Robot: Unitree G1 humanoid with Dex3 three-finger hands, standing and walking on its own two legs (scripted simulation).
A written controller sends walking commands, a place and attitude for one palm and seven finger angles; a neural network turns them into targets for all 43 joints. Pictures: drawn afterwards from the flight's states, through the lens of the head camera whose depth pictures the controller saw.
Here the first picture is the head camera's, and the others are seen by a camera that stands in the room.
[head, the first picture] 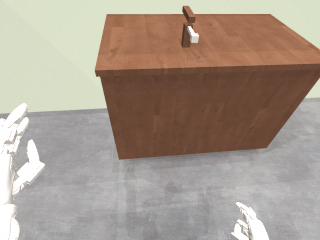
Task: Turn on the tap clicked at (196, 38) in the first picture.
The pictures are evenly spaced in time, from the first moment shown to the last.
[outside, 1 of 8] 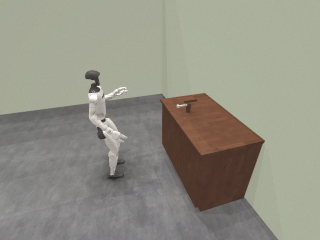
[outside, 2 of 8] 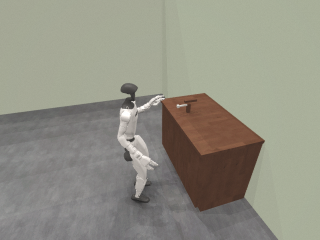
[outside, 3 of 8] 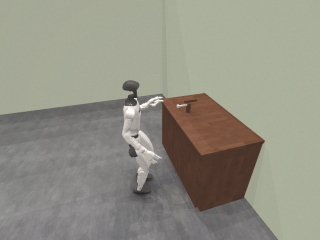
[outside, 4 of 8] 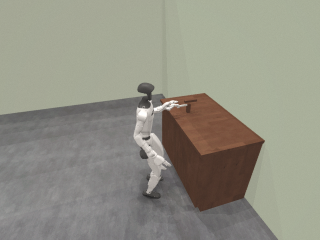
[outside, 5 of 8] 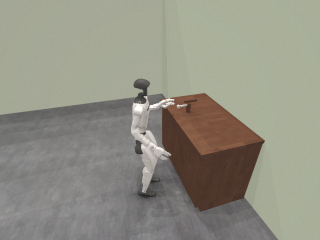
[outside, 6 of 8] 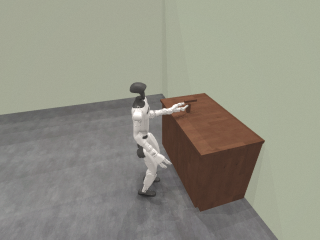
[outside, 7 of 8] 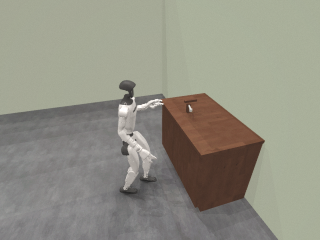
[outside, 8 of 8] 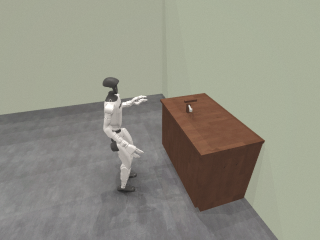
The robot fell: no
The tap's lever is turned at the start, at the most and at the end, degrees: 0 76 76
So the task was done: yes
